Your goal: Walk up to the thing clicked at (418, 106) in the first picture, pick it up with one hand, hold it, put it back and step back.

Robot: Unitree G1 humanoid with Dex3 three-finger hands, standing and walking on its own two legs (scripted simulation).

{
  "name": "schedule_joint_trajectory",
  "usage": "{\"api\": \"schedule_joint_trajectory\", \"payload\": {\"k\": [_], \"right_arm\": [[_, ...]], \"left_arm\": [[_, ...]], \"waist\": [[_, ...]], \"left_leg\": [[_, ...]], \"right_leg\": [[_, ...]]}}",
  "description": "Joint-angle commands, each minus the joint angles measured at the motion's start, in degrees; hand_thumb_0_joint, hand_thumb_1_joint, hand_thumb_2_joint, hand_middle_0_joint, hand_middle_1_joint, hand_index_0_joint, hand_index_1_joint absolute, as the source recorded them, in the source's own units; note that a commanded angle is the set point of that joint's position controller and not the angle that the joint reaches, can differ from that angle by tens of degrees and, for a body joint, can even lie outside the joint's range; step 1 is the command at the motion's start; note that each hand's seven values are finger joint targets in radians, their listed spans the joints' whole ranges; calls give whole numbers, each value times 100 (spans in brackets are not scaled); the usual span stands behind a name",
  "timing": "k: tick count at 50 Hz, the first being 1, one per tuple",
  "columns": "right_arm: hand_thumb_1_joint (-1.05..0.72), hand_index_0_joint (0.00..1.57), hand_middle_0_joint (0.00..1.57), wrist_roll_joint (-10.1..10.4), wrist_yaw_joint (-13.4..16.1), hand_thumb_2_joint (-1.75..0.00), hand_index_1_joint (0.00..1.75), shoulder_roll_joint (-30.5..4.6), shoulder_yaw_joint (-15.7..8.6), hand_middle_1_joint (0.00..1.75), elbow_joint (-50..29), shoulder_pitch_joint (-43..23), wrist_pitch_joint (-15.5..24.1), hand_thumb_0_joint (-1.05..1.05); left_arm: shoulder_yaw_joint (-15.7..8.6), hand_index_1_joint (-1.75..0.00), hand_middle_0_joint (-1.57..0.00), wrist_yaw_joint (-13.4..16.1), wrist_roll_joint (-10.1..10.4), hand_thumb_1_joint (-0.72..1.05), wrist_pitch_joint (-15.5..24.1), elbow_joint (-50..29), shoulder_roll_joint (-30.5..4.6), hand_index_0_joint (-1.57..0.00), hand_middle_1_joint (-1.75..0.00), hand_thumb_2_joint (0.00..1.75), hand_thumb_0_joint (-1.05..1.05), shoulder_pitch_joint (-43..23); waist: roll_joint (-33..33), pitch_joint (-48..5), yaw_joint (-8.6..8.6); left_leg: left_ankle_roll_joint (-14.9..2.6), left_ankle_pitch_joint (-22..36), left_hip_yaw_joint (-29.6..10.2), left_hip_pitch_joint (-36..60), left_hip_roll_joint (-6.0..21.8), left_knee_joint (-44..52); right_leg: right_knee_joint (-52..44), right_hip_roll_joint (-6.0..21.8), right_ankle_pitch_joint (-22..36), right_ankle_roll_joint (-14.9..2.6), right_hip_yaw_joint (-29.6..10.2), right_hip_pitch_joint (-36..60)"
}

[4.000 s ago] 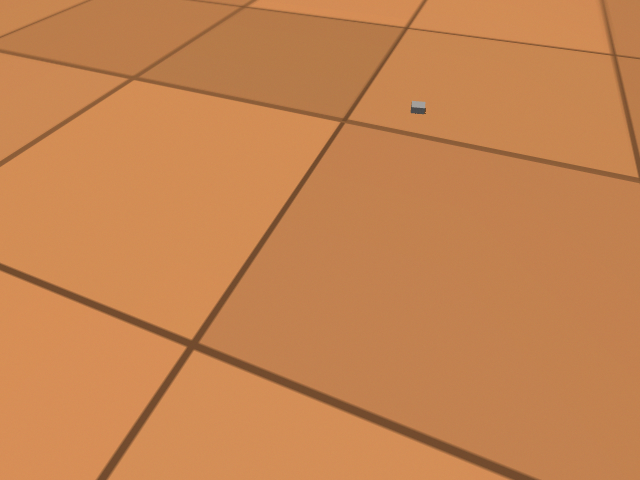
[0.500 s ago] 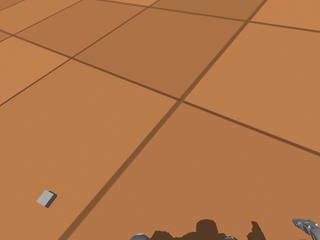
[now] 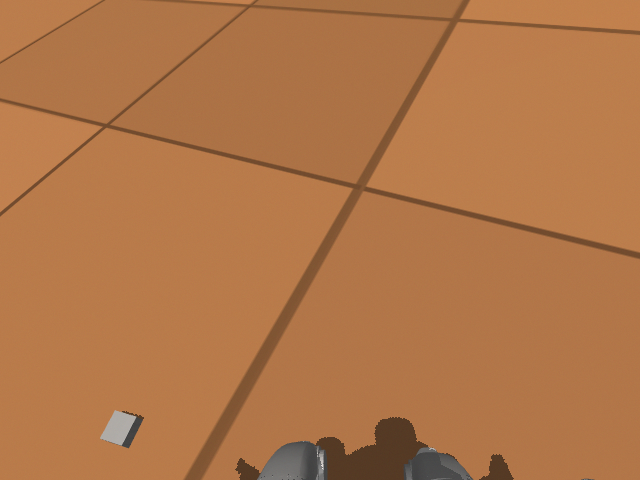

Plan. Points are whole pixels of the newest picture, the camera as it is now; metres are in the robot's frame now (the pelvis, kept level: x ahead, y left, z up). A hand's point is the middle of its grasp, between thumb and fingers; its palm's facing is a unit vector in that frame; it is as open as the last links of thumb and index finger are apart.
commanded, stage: walk up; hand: left
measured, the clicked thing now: (121, 429) +0.40 +0.70 -0.71
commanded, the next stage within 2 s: none
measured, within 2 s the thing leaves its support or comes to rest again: neither
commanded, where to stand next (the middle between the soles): -0.04 +0.58 m, yaw -18 degrees
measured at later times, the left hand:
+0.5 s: hand out of the picture +0.06 +0.55 -0.12, palm faces -0.17 -0.83 -0.54, open 7.4 cm
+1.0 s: hand out of the picture +0.02 +0.84 -0.13, palm faces -0.15 -0.75 -0.65, open 7.4 cm
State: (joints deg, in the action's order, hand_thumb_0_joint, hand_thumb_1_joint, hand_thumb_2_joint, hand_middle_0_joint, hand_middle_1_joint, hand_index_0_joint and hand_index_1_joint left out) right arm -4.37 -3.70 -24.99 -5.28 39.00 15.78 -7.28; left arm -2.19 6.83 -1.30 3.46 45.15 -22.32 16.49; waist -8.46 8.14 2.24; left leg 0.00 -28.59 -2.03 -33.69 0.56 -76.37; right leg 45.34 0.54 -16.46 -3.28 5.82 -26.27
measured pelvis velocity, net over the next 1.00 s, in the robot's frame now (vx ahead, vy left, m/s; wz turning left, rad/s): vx -0.14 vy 0.52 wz -0.22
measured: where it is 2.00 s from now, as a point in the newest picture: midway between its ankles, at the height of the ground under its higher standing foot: outside the picture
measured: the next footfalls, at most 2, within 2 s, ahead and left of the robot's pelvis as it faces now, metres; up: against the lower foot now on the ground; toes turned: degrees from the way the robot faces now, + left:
left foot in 0.24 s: +0.02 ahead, +0.32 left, +0.00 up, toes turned -3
right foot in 0.60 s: -0.01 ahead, +0.19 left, +0.00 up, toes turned -13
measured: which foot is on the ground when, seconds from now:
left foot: up 0.00-0.22, down 0.24-0.60, up 0.62-0.92, down 0.94-1.00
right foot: down 0.00-0.26, up 0.28-0.58, down 0.60-0.96, up 0.98-1.00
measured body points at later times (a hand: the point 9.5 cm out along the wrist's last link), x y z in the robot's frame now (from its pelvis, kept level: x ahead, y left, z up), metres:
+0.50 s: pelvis -0.05 +0.26 +0.01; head +0.00 +0.24 +0.45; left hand +0.07 +0.59 -0.09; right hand -0.06 -0.06 -0.10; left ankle -0.02 +0.32 -0.70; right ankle -0.02 +0.15 -0.64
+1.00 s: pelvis -0.14 +0.52 -0.03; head -0.09 +0.49 +0.41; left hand +0.03 +0.88 -0.09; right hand -0.07 +0.16 -0.13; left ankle -0.10 +0.68 -0.70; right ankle -0.05 +0.23 -0.68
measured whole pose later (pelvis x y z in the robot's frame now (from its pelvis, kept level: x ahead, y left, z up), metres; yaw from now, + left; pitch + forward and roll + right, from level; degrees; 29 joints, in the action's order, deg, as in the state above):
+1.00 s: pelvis -0.14 +0.52 -0.03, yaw -13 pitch -4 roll +1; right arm -4.2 -4.4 -27.3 -7.6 37.9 10.5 -5.6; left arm -5.6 6.6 -2.2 1.6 46.7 -29.9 13.2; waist -1.5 10.7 -1.4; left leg 4.0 -33.3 -1.1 -23.7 3.5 -59.9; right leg 54.9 9.7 -21.4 -1.2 -13.2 -36.6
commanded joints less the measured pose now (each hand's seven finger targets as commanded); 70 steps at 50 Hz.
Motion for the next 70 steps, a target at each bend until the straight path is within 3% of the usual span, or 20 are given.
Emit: {"api": "schedule_joint_trajectory", "payload": {"k": [1,9,11,14,15,18,25,28,29,30,32,37,44,47,49,51,54,62,66,70], "right_arm": [[-90,20,20,-20,-73,-90,30,-1321,-537,30,-521,131,149,0],[-90,20,20,63,-156,-90,30,-1200,-512,30,-502,-96,136,0],[-90,20,20,70,-129,-90,30,-1258,-593,30,-233,668,187,0],[-90,20,20,-49,52,-90,30,-2268,-759,30,-302,653,368,0],[-90,20,20,34,115,-90,30,-2428,-761,30,-379,19,375,0],[-90,20,20,-30,215,-90,30,-1510,-534,30,-586,-529,421,0],[-90,20,20,-50,199,-90,30,-1104,-423,30,-590,94,401,0],[-90,20,20,12,149,-90,30,-954,-372,30,-874,-386,281,0],[-90,20,20,90,130,-90,30,-738,-313,30,-908,-272,288,0],[-90,20,20,119,124,-90,30,-541,-270,30,-937,62,294,0],[-90,20,20,-39,259,-90,30,-1122,-481,30,-879,338,153,0],[-90,20,20,54,61,-90,30,-1232,-590,30,-685,-5,160,0],[-90,20,20,110,-67,-90,30,-1029,-530,30,-639,-214,113,0],[-90,20,20,33,-17,-90,30,-1164,-671,30,-124,929,210,0],[-90,20,20,-21,58,-90,30,-2096,-782,30,-330,644,284,0],[-90,20,20,111,135,-90,30,-2145,-674,30,-524,-626,275,0],[-90,20,20,11,240,-90,30,-1325,-430,30,-600,-1160,285,0],[-90,20,20,327,324,-90,30,-1140,-218,30,-4,-87,559,0],[-90,20,20,282,434,-90,30,-1003,-73,30,149,-538,756,0],[-90,20,20,351,349,-90,30,-914,-80,30,563,-318,978,0]], "left_arm": [[-773,-30,-20,103,-75,90,152,-412,-2127,-20,-30,90,0,15],[-931,-30,-20,-36,-203,90,64,-277,-2542,-20,-30,90,0,357],[-862,-30,-20,-29,-148,90,16,-330,-2490,-20,-30,90,0,-53],[-541,-30,-20,190,-7,90,-48,-395,-1484,-20,-30,90,0,-387],[-502,-30,-20,252,-53,90,-9,-334,-1673,-20,-30,90,0,-586],[-597,-30,-20,115,220,90,-20,249,-1850,-20,-30,90,0,82],[-453,-30,-20,30,280,90,-42,114,-1423,-20,-30,90,0,530],[-494,-30,-20,94,212,90,-20,335,-1438,-20,-30,90,0,1558],[-594,-30,-20,141,127,90,5,322,-1721,-20,-30,90,0,1696],[-713,-30,-20,164,20,90,4,108,-2107,-20,-30,90,0,1524],[-725,-30,-20,239,21,90,-7,-322,-2247,-20,-30,90,0,573],[-656,-30,-20,167,24,90,128,-391,-1962,-20,-30,90,0,31],[-844,-30,-20,19,-167,90,13,-234,-2406,-20,-30,90,0,199],[-751,-30,-20,18,-82,90,-71,-213,-2144,-20,-30,90,0,-182],[-541,-30,-20,163,49,90,-102,-350,-1291,-20,-30,90,0,-324],[-594,-30,-20,226,13,90,0,-211,-1804,-20,-30,90,0,-869],[-676,-30,-20,85,317,90,-76,381,-1688,-20,-30,90,0,387],[-486,-30,-20,-370,-116,90,35,347,-1183,-20,-30,90,0,159],[-656,-30,-20,-437,-155,90,86,188,-1888,-20,-30,90,0,-49],[-436,-30,-20,-519,-38,90,102,224,-1357,-20,-30,90,0,-198]], "waist": [[1269,-466,91],[2195,-771,-309],[1881,-1069,151],[-1260,-364,518],[-1182,-205,390],[11,-4,36],[-633,-867,131],[81,-1191,-488],[743,-1296,-611],[1956,-1464,-493],[1278,-1288,-194],[920,-582,-23],[2228,-663,-356],[1489,-1135,292],[-1271,-643,412],[-1089,-87,292],[-349,-41,-277],[603,-1101,-201],[1816,-380,-610],[1267,-265,-226]], "left_leg": [[-25,563,-588,-14,505,-361],[-109,-450,287,469,395,1884],[-242,-58,519,1636,221,2915],[-855,-4,-2871,1245,1757,5639],[-1256,-399,-3645,590,2179,6069],[-763,1031,-1662,775,1246,4994],[-924,4188,-778,2485,1173,4216],[-514,3990,-227,1460,813,3256],[-154,3201,-81,768,505,2463],[283,-266,8,-895,23,1267],[322,-824,-924,-1050,362,-315],[39,434,-858,-12,144,-813],[22,-199,200,580,394,2009],[-33,188,532,2137,45,3788],[-983,1264,-2589,1614,1679,5030],[-1963,144,-3450,-396,2229,5647],[-1037,1470,-1242,467,1066,4571],[-1224,83,-1882,1446,1511,4528],[-155,-467,-65,-654,267,2471],[-236,565,185,721,130,3358]], "right_leg": [[-2080,1630,-1399,-966,-2241,-466],[-1723,1298,-1580,-819,-2154,-305],[-1251,1158,-1311,-539,-1775,-904],[2776,-809,-2009,112,-944,-2815],[3148,-377,-1840,-58,-1081,-2422],[3091,-252,-916,22,-1156,-1977],[709,-35,-892,141,-420,-753],[-1548,103,637,-40,-347,1413],[-1847,455,1068,-189,-1017,2267],[-1566,1895,1877,-858,-3180,3298],[-1946,3287,1623,-1981,-4522,2038],[-1642,1784,523,-1184,-2260,-54],[-1394,1136,-549,-726,-1569,69],[23,774,-163,-243,-1034,-650],[2621,-723,-2137,199,-393,-2347],[3471,-183,-1781,65,-832,-1310],[3244,-369,-1077,54,-817,-1172],[-1096,-175,-1176,-75,-671,1128],[-2481,2049,-2187,-1593,-4258,1699],[-2017,1157,-333,-866,-2419,1103]]}}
